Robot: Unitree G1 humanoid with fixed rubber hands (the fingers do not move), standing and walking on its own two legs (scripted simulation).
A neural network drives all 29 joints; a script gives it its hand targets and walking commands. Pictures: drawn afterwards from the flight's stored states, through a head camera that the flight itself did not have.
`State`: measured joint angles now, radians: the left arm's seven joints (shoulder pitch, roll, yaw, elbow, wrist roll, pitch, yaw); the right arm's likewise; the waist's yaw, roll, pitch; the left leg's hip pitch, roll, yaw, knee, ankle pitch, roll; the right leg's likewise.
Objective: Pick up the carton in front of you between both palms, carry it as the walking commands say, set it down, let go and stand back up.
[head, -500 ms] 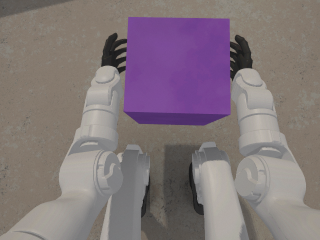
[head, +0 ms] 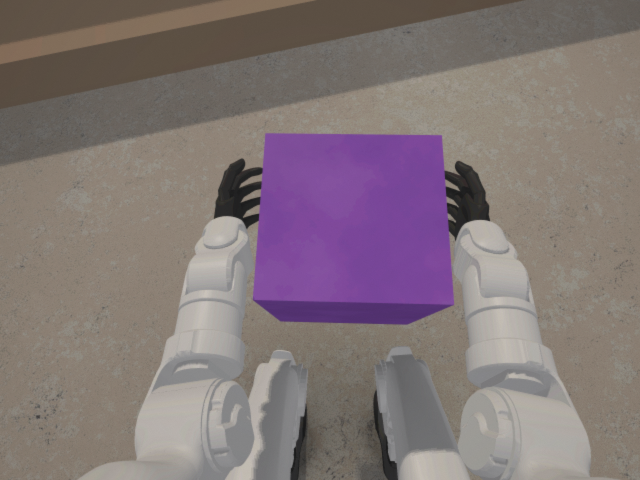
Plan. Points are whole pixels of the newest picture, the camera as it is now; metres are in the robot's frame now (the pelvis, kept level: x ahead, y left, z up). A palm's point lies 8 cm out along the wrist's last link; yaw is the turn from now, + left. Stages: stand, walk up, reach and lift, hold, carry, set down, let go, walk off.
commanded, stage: reach and lift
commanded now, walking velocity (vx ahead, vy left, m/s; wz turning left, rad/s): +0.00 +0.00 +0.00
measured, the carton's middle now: (347, 244) +0.42 -0.02 -0.11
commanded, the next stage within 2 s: hold in 1.84 s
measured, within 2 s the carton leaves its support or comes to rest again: neither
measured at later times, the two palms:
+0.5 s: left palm (174, 197) +0.39 +0.14 +0.12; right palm (532, 198) +0.38 -0.16 +0.12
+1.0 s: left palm (85, 162) +0.36 +0.14 +0.23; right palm (632, 157) +0.35 -0.16 +0.23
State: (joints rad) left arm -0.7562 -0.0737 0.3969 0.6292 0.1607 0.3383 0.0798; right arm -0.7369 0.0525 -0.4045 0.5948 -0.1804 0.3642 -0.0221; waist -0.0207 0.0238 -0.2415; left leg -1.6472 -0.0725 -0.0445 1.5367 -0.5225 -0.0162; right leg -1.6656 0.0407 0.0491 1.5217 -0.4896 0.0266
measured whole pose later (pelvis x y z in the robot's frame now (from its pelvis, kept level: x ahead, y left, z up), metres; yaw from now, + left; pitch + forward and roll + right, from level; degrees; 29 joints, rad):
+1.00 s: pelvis +0.06 +0.00 +0.20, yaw -1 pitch -4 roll +0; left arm -0.33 -0.17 0.33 0.42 0.29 0.59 -0.01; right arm -0.32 0.17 -0.32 0.41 -0.30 0.61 0.02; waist -0.01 0.01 -0.01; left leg -0.17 -0.03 -0.07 0.49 -0.25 0.00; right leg -0.19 0.02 0.06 0.48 -0.22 0.01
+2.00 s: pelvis +0.07 +0.00 +0.21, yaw -1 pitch -7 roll +0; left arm -0.24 -0.15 0.20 0.20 0.25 0.73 0.00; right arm -0.23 0.14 -0.19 0.18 -0.25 0.74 0.01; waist 0.00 0.01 0.02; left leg -0.03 -0.02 -0.07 0.35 -0.20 0.00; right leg -0.05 0.02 0.07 0.35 -0.17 0.00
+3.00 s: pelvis +0.16 +0.01 +0.20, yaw +0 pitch +5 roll -2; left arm -0.20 -0.07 0.13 -0.14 0.09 1.07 0.06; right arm -0.19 0.14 -0.09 -0.16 -0.14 1.08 -0.10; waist 0.00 0.04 -0.17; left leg -0.17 0.04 0.02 0.43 -0.34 0.01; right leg -0.41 -0.01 -0.12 0.66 -0.43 0.00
